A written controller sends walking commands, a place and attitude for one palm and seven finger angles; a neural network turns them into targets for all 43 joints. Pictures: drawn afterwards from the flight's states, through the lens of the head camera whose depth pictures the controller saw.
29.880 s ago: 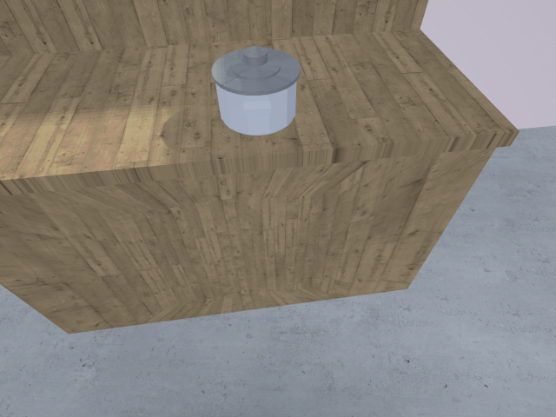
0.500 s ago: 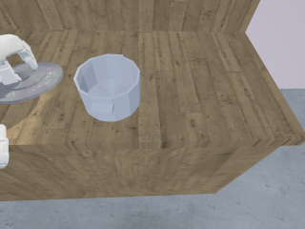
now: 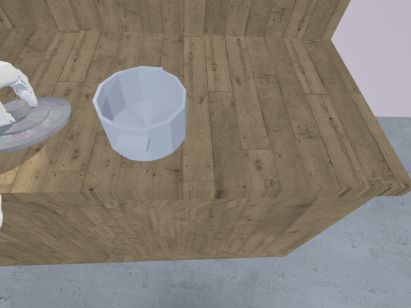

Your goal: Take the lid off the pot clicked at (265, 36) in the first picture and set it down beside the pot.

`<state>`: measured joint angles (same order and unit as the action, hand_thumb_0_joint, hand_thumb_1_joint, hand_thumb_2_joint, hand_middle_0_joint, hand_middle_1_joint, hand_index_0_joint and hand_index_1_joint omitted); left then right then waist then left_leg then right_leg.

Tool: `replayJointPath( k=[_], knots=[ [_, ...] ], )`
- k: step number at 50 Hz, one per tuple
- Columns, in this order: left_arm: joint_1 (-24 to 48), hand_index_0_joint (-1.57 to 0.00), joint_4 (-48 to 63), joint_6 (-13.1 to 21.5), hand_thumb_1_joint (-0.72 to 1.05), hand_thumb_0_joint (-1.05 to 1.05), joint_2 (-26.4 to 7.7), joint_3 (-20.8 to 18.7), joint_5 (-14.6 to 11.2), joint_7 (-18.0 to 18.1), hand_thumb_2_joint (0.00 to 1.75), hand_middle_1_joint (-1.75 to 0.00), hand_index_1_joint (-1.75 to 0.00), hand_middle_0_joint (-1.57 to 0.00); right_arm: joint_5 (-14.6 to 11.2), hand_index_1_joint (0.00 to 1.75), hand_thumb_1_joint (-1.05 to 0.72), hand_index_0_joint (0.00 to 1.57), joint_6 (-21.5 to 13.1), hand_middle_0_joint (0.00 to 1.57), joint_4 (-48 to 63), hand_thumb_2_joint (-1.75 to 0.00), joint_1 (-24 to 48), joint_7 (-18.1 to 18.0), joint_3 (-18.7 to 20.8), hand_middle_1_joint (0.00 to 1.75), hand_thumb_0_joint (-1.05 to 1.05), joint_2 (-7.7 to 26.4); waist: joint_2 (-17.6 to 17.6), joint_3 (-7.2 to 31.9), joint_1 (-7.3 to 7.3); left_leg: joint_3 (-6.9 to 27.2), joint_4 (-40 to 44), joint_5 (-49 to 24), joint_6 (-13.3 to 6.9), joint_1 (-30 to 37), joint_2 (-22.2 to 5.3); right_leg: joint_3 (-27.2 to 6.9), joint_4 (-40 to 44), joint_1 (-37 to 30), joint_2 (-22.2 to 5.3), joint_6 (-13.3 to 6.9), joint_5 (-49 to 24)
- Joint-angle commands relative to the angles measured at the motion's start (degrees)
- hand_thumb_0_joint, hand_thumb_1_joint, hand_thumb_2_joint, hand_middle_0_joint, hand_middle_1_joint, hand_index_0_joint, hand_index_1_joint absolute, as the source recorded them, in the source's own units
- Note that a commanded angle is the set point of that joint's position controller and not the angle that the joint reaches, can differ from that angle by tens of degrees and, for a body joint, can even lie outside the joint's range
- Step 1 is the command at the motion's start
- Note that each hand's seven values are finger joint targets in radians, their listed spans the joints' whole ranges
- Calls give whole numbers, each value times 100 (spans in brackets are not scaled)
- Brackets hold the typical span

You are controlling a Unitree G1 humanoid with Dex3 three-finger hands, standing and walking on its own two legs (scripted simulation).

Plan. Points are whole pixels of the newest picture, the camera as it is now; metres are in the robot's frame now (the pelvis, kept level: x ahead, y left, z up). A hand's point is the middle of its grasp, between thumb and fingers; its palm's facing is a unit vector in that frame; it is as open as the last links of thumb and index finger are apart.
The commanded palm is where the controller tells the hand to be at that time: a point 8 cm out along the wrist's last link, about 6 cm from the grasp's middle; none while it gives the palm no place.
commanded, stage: lower the lid onto the table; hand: left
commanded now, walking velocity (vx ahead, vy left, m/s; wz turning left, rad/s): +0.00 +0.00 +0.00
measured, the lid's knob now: (15, 109) +0.48 +0.34 +0.10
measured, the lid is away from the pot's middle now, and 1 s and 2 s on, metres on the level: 0.24 0.24 0.24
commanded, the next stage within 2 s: open the fingers wide in 0.52 s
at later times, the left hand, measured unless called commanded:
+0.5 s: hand (6, 117) +0.45 +0.34 +0.11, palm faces -0.48 -0.20 -0.86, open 8.1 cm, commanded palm +0.50 +0.35 +0.17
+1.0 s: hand (5, 126) +0.44 +0.34 +0.10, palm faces -0.40 -0.10 -0.91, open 8.1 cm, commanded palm +0.46 +0.34 +0.16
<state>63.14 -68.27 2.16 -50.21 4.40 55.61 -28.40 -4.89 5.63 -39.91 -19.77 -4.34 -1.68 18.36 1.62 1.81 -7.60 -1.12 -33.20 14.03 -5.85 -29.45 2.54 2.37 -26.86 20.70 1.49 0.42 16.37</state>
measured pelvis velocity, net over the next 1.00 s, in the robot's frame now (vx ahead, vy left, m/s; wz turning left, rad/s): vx -0.02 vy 0.02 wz -0.02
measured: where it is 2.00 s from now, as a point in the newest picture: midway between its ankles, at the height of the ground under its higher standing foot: outside the picture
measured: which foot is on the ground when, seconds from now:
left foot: down 0.00-1.00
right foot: down 0.00-1.00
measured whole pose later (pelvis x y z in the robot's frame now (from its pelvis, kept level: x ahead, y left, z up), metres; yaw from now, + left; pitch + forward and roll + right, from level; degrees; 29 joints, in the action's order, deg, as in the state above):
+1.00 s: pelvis -0.02 +0.02 -0.01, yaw -1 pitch +12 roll -5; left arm 57.0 -61.4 8.3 -48.6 1.9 55.9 -22.9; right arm -5.2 10.8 -37.2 -18.4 -4.5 -1.3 16.9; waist 2.2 3.9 -6.2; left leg -1.8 -40.4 15.9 -7.2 -37.2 2.4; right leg 1.9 -34.7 28.7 1.5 -0.1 18.6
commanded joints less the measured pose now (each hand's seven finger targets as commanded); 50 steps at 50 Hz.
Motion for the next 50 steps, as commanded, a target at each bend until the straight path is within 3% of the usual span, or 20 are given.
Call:
replayJointPath(
  k=[1,4,6,7,11,12,16,19,21,23,26,30,31,32,33,36,39,43,45,50],
  knots=[
    [3014,-82,1227,77,54,0,-1798,-368,-119,266,114,-108,-92,-105,-16,30,-90,20,-98,20,363,-90,-552,-75,379,30,0,1071,943,2522,-46,593,-53,-2695,118,3019,-201,69,139,756,317,-236,-1524],
    [3115,-82,1327,82,54,0,-2133,-613,-33,328,114,-108,-92,-105,-16,30,-90,20,-37,20,380,-90,-558,-40,383,30,0,1076,987,2634,-4,624,-87,-2613,132,2972,-196,46,72,744,325,-222,-1454],
    [3098,-82,1297,110,54,0,-1741,-326,-75,304,114,-108,-92,-105,-23,30,-90,20,-50,20,381,-90,-571,-62,402,30,0,1068,1034,2605,-57,664,-152,-2997,182,3142,-251,92,53,982,342,-230,-1491],
    [3187,-82,1459,127,54,0,-2098,-605,-28,350,114,-108,-92,-105,6,30,-90,20,-15,20,368,-90,-602,-46,403,30,0,1096,1094,2734,-10,695,-181,-2938,196,3189,-265,56,32,954,348,-207,-1408],
    [2773,-82,847,128,54,0,-1721,-361,-63,337,114,-108,-92,-105,-40,30,-90,20,-16,20,377,-90,-618,-64,383,30,0,1075,728,2376,-57,658,-130,-2337,162,2768,-245,99,-10,1098,342,-222,-1224],
    [2916,-82,943,128,54,0,-1963,-525,-17,371,114,-108,-92,-105,-22,30,-90,20,26,20,346,-90,-632,-50,387,30,0,1112,796,2454,-40,657,-157,-2252,158,2756,-242,69,-36,1082,339,-211,-1180],
    [2811,-82,605,122,54,0,-1684,-278,9,379,114,-108,-92,-105,-46,30,-90,20,7,20,323,-90,-672,-76,370,30,0,1093,682,2254,-82,683,-166,-2072,173,2597,-257,112,-97,1298,359,-236,-1069],
    [2874,-82,476,97,54,0,-1930,-433,98,436,114,-108,-92,-105,-40,30,-90,20,40,20,298,-90,-724,-70,359,30,0,1112,628,2229,-79,699,-185,-1601,162,2385,-237,83,-155,1353,354,-222,-859],
    [2837,-82,404,122,54,0,-1600,-177,75,412,114,-108,-92,-105,-47,30,-90,20,13,20,309,-90,-712,-92,352,30,0,1100,764,2140,-105,731,-185,-1649,209,2411,-271,120,-190,1559,357,-255,-807],
    [2860,-82,191,99,54,0,-1632,-187,118,439,114,-108,-92,-105,-42,30,-90,20,28,20,249,-90,-783,-80,347,30,0,1124,690,1986,-127,791,-193,-1229,202,2277,-289,110,-223,1748,357,-237,-545],
    [2909,-82,394,153,54,0,-1700,-229,121,441,114,-108,-92,-105,-30,30,-90,20,-7,20,300,-90,-789,-125,344,30,0,1126,747,2311,-91,761,-254,-1421,208,2330,-284,99,-290,1666,368,-257,-679],
    [2965,-82,113,125,54,0,-1631,-97,128,437,114,-108,-92,-105,-54,30,-90,20,-37,20,230,-90,-891,-150,334,30,0,1156,562,2071,-188,751,-236,-603,162,1959,-267,85,-331,1817,359,-221,-374],
    [1930,-82,759,206,54,0,-1461,-410,5,431,114,-108,-92,-105,-67,30,-90,20,-12,20,595,-90,-718,-29,430,30,0,1043,969,2504,206,897,-189,-1638,325,2433,-280,174,-421,1681,355,-319,-538],
    [1895,-80,1754,525,53,0,-1637,-730,119,569,112,-108,-93,-103,54,30,-90,20,141,20,611,-90,-706,-43,489,30,0,1064,1028,2782,208,1006,-330,-2270,425,2823,-424,172,-473,1931,391,-314,-485],
    [1755,-79,1452,625,52,0,-1487,-635,207,647,110,-108,-93,-101,80,30,-90,20,215,20,575,-90,-679,-64,488,30,0,1019,1219,2655,160,1023,-432,-2447,474,2911,-420,168,-498,2173,423,-318,-391],
    [2022,-75,1844,719,49,0,-1297,-524,-6,631,104,-107,-94,-95,24,30,-90,20,330,20,601,-90,-568,-91,494,30,0,1004,801,2373,83,1010,-287,-1822,342,2702,-441,123,-348,2085,391,-278,-284],
    [1896,-71,1463,644,45,0,-1819,-853,-71,617,100,-106,-94,-89,-15,30,-90,20,403,20,579,-90,-579,-130,468,30,0,1040,388,2233,66,824,-250,-951,169,2144,-276,72,-329,1721,375,-273,-255],
    [2183,-66,1865,653,39,0,-1505,-573,-14,663,95,-104,-93,-83,-16,30,-90,20,430,20,572,-90,-511,-96,482,30,0,1001,1055,2366,87,1065,-225,-1365,340,2789,-386,134,-382,2163,381,-313,-107],
    [2031,-64,1924,671,36,0,-1727,-793,49,734,94,-102,-92,-79,-3,30,-90,20,443,20,624,-90,-454,-80,463,30,0,970,1184,2446,156,1078,-241,-1578,403,2844,-383,128,-388,2106,382,-334,-129],
    [2148,-59,1726,539,28,0,-1548,-616,-83,715,90,-98,-90,-71,-38,30,-90,20,445,20,631,-90,-403,-101,433,30,0,996,610,2333,73,930,-204,-1154,224,2432,-311,79,-303,1782,355,-299,-297]
  ],
)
